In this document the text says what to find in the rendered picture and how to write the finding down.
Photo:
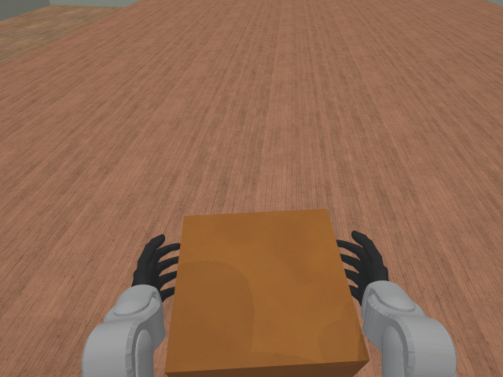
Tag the carton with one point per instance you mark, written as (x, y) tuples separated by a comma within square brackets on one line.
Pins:
[(263, 294)]

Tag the right robot hand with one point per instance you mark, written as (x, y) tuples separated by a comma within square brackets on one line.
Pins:
[(370, 265)]

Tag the robot right forearm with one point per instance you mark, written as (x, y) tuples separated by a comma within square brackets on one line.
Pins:
[(411, 344)]

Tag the robot left forearm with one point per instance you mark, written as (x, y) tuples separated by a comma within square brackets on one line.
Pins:
[(124, 344)]

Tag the left robot hand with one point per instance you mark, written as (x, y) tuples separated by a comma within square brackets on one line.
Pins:
[(148, 269)]

